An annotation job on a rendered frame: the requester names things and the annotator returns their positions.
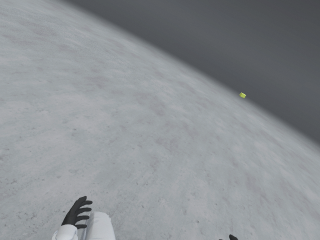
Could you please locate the left robot thigh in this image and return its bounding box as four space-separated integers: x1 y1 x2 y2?
85 211 116 240

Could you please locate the robot left forearm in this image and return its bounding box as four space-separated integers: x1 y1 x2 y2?
50 224 78 240

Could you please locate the left robot shin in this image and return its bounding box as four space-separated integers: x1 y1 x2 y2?
80 214 90 240

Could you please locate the carton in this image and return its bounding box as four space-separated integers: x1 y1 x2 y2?
239 93 246 99

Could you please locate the robot left hand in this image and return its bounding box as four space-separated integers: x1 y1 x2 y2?
61 196 93 229

